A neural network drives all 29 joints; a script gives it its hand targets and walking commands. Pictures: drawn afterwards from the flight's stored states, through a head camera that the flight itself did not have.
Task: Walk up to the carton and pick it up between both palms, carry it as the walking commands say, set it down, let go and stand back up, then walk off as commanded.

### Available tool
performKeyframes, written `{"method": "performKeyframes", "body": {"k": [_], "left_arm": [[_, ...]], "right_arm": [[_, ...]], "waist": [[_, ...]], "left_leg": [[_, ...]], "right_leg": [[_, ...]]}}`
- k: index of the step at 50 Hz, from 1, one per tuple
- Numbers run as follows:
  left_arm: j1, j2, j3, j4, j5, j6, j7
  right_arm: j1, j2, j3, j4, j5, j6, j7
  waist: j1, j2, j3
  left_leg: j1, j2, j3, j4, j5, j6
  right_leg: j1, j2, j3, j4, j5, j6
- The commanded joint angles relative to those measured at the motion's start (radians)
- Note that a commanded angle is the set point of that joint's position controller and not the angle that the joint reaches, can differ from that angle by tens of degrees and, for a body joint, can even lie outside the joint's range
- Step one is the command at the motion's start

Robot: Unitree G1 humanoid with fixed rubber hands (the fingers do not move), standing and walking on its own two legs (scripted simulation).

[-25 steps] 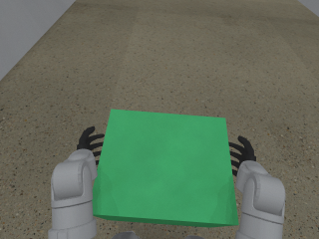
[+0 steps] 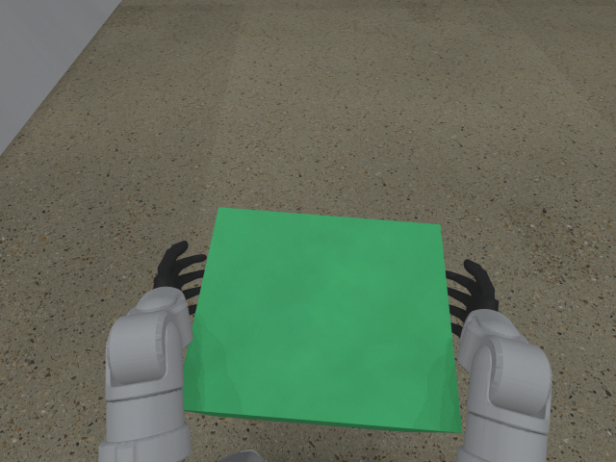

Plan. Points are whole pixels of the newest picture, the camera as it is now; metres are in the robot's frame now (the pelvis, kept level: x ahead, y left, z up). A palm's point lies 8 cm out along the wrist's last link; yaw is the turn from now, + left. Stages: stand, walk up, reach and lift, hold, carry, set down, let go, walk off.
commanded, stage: carry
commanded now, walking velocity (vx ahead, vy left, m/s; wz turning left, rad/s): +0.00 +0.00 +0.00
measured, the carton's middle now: (319, 327) +0.30 -0.01 -0.02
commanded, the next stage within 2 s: none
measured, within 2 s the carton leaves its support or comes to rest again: neither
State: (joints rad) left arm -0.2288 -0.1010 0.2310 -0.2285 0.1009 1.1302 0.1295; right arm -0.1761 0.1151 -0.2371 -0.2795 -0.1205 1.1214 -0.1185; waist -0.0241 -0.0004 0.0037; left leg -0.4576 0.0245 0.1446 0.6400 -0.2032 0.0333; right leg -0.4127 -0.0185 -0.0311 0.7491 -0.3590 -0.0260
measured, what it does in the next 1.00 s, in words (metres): stands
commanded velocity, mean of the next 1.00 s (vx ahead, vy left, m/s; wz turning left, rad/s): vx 0.00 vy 0.00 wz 0.00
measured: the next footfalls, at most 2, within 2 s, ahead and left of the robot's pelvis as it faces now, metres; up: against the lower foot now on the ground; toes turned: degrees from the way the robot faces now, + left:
none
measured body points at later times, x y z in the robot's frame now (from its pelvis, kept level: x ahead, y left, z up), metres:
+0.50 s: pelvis +0.00 +0.00 +0.00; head +0.01 -0.01 +0.45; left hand +0.30 +0.18 +0.06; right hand +0.28 -0.20 +0.04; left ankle +0.08 +0.11 -0.72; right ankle +0.02 -0.10 -0.72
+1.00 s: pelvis +0.00 +0.00 +0.00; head +0.00 -0.01 +0.45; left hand +0.30 +0.18 +0.05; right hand +0.27 -0.20 +0.04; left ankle +0.08 +0.11 -0.72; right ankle +0.02 -0.10 -0.72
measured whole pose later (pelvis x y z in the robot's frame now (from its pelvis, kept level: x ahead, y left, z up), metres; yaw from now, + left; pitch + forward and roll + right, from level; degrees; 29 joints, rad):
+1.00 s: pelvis +0.00 +0.00 +0.00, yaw +0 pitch +1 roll +1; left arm -0.22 -0.10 0.23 -0.02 0.17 0.91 0.06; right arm -0.15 0.12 -0.24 -0.10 -0.19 0.91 -0.07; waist -0.02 0.00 -0.02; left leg -0.46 0.02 0.14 0.64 -0.20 0.04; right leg -0.41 -0.02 -0.03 0.75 -0.35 -0.03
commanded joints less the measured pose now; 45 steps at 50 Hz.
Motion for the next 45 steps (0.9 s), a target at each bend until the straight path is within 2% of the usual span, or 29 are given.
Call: {"method": "performKeyframes", "body": {"k": [1,5,7,11,13,15,17,18,20,21,22,24,26,27,29,30,32,33,34,35,36,37,38,39,41,42,43,44,45], "left_arm": [[-0.551,-0.822,-0.752,-0.142,-0.385,-0.034,-0.364],[-0.555,-0.814,-0.711,-0.118,-0.372,-0.052,-0.363],[-0.477,-0.804,-0.625,0.066,-0.300,-0.072,-0.364],[-0.553,-0.824,-0.734,-0.119,-0.375,-0.097,-0.356],[-0.532,-0.785,-0.645,0.030,-0.302,-0.124,-0.356],[-0.536,-0.774,-0.678,-0.021,-0.309,-0.137,-0.355],[-0.523,-0.793,-0.730,-0.102,-0.359,-0.114,-0.360],[-0.476,-0.763,-0.631,0.062,-0.274,-0.144,-0.359],[-0.543,-0.805,-0.747,-0.154,-0.375,-0.119,-0.354],[-0.422,-0.731,-0.581,0.162,-0.230,-0.147,-0.362],[-0.487,-0.759,-0.643,0.029,-0.268,-0.166,-0.356],[-0.489,-0.772,-0.656,0.039,-0.278,-0.166,-0.355],[-0.509,-0.768,-0.685,-0.044,-0.313,-0.162,-0.352],[-0.489,-0.775,-0.700,-0.063,-0.311,-0.164,-0.345],[-0.468,-0.732,-0.592,0.095,-0.233,-0.204,-0.353],[-0.526,-0.743,-0.640,-0.007,-0.267,-0.209,-0.343],[-0.460,-0.716,-0.579,0.172,-0.194,-0.240,-0.355],[-0.504,-0.761,-0.672,0.004,-0.272,-0.229,-0.347],[-0.432,-0.727,-0.624,0.087,-0.229,-0.236,-0.351],[-0.400,-0.706,-0.576,0.186,-0.180,-0.258,-0.357],[-0.530,-0.774,-0.742,-0.105,-0.325,-0.230,-0.350],[-0.451,-0.729,-0.632,0.080,-0.235,-0.233,-0.350],[-0.512,-0.725,-0.633,0.053,-0.258,-0.241,-0.343],[-0.516,-0.765,-0.711,-0.089,-0.315,-0.223,-0.340],[-0.439,-0.688,-0.547,0.174,-0.167,-0.268,-0.348],[-0.476,-0.727,-0.643,0.043,-0.224,-0.265,-0.343],[-0.411,-0.687,-0.564,0.198,-0.158,-0.287,-0.343],[-0.468,-0.731,-0.662,0.039,-0.254,-0.267,-0.346],[-0.475,-0.732,-0.645,0.066,-0.239,-0.268,-0.348]], "right_arm": [[-0.616,0.842,0.810,-0.099,0.431,-0.023,0.352],[-0.628,0.823,0.786,-0.087,0.407,-0.033,0.349],[-0.647,0.776,0.697,-0.009,0.348,-0.070,0.347],[-0.601,0.822,0.789,-0.087,0.402,-0.084,0.343],[-0.523,0.792,0.682,0.106,0.303,-0.104,0.341],[-0.542,0.785,0.712,0.043,0.324,-0.124,0.343],[-0.585,0.793,0.779,-0.095,0.376,-0.106,0.335],[-0.557,0.750,0.685,0.050,0.289,-0.128,0.335],[-0.649,0.816,0.822,-0.170,0.413,-0.110,0.335],[-0.557,0.709,0.642,0.096,0.259,-0.144,0.335],[-0.582,0.745,0.705,0.003,0.302,-0.157,0.336],[-0.617,0.751,0.717,-0.026,0.322,-0.164,0.334],[-0.554,0.772,0.748,-0.019,0.329,-0.150,0.327],[-0.602,0.773,0.765,-0.083,0.356,-0.154,0.331],[-0.538,0.737,0.660,0.094,0.262,-0.191,0.335],[-0.532,0.752,0.680,0.067,0.293,-0.190,0.335],[-0.535,0.705,0.613,0.159,0.219,-0.234,0.332],[-0.543,0.755,0.693,0.038,0.296,-0.218,0.333],[-0.601,0.713,0.691,0.001,0.284,-0.237,0.326],[-0.508,0.696,0.617,0.153,0.205,-0.252,0.329],[-0.621,0.765,0.790,-0.132,0.358,-0.228,0.327],[-0.576,0.729,0.712,0.032,0.294,-0.225,0.331],[-0.552,0.727,0.699,0.051,0.276,-0.229,0.322],[-0.583,0.770,0.773,-0.076,0.347,-0.211,0.320],[-0.512,0.710,0.614,0.198,0.209,-0.257,0.329],[-0.569,0.709,0.680,0.022,0.270,-0.263,0.332],[-0.534,0.675,0.610,0.148,0.207,-0.282,0.328],[-0.581,0.732,0.725,-0.003,0.297,-0.265,0.322],[-0.571,0.713,0.699,0.036,0.271,-0.261,0.324]], "waist": [[0.032,0.015,-0.518],[0.028,-0.106,-0.576],[0.032,-0.049,-0.547],[0.030,-0.032,-0.545],[0.024,-0.049,-0.528],[0.025,0.000,-0.514],[0.027,-0.055,-0.503],[0.028,-0.053,-0.535],[0.023,-0.085,-0.561],[0.025,-0.052,-0.543],[0.025,-0.033,-0.566],[0.029,0.005,-0.539],[0.025,-0.082,-0.499],[0.028,-0.044,-0.554],[0.020,-0.088,-0.597],[0.023,-0.011,-0.574],[0.027,-0.003,-0.538],[0.028,0.031,-0.531],[0.029,-0.050,-0.521],[0.026,-0.008,-0.502],[0.028,-0.023,-0.470],[0.030,-0.018,-0.510],[0.026,-0.118,-0.505],[0.025,-0.075,-0.508],[0.024,-0.019,-0.543],[0.024,0.049,-0.520],[0.028,0.001,-0.543],[0.027,-0.060,-0.538],[0.029,-0.032,-0.521]], "left_leg": [[0.297,0.167,-0.189,-0.196,0.021,0.034],[0.332,0.159,-0.160,-0.118,0.187,0.041],[0.284,0.153,-0.147,-0.102,0.211,0.034],[0.271,0.138,-0.149,-0.114,0.156,0.036],[0.299,0.142,-0.154,-0.137,0.051,0.044],[0.301,0.128,-0.142,-0.136,0.048,0.037],[0.259,0.140,-0.145,-0.144,-0.002,0.048],[0.296,0.135,-0.140,-0.137,0.007,0.039],[0.300,0.138,-0.169,-0.120,0.122,0.053],[0.312,0.132,-0.145,-0.115,0.129,0.040],[0.318,0.157,-0.177,-0.136,0.174,0.058],[0.310,0.145,-0.147,-0.137,0.086,0.044],[0.284,0.136,-0.123,-0.124,0.101,0.048],[0.308,0.144,-0.142,-0.120,0.156,0.048],[0.353,0.139,-0.134,-0.095,0.224,0.048],[0.308,0.147,-0.154,-0.115,0.223,0.046],[0.337,0.145,-0.136,-0.127,0.129,0.046],[0.319,0.158,-0.157,-0.160,0.131,0.051],[0.301,0.146,-0.130,-0.142,0.095,0.043],[0.312,0.158,-0.156,-0.164,0.032,0.054],[0.222,0.146,-0.151,-0.175,-0.021,0.051],[0.275,0.132,-0.118,-0.143,-0.068,0.035],[0.243,0.106,-0.106,-0.122,-0.079,0.030],[0.273,0.119,-0.136,-0.124,0.017,0.035],[0.321,0.142,-0.157,-0.144,0.102,0.049],[0.304,0.153,-0.175,-0.165,0.173,0.052],[0.325,0.168,-0.153,-0.157,0.109,0.049],[0.292,0.165,-0.147,-0.144,0.089,0.048],[0.262,0.136,-0.130,-0.141,0.066,0.048]], "right_leg": [[0.076,-0.072,0.110,-0.219,0.112,-0.058],[0.147,-0.110,0.130,-0.213,0.265,-0.062],[0.167,-0.111,0.125,-0.206,0.281,-0.052],[0.158,-0.122,0.133,-0.214,0.272,-0.053],[0.105,-0.102,0.112,-0.243,0.185,-0.059],[0.091,-0.101,0.110,-0.237,0.195,-0.052],[0.127,-0.103,0.119,-0.246,0.160,-0.053],[0.114,-0.106,0.123,-0.232,0.176,-0.058],[0.162,-0.112,0.136,-0.234,0.241,-0.065],[0.122,-0.116,0.128,-0.220,0.246,-0.053],[0.138,-0.102,0.113,-0.200,0.224,-0.052],[0.112,-0.086,0.094,-0.204,0.168,-0.047],[0.146,-0.096,0.091,-0.237,0.231,-0.046],[0.151,-0.114,0.110,-0.200,0.253,-0.041],[0.186,-0.105,0.085,-0.190,0.298,-0.035],[0.163,-0.106,0.097,-0.167,0.250,-0.036],[0.105,-0.084,0.087,-0.199,0.179,-0.031],[0.118,-0.086,0.085,-0.181,0.136,-0.035],[0.129,-0.071,0.072,-0.194,0.139,-0.032],[0.102,-0.078,0.086,-0.203,0.116,-0.026],[0.123,-0.095,0.113,-0.228,0.127,-0.043],[0.105,-0.114,0.132,-0.233,0.125,-0.059],[0.121,-0.121,0.140,-0.270,0.089,-0.062],[0.118,-0.131,0.152,-0.241,0.167,-0.060],[0.134,-0.085,0.082,-0.191,0.157,-0.033],[0.125,-0.074,0.075,-0.175,0.167,-0.026],[0.134,-0.064,0.057,-0.167,0.100,-0.018],[0.144,-0.075,0.084,-0.197,0.149,-0.041],[0.156,-0.089,0.101,-0.194,0.204,-0.050]]}}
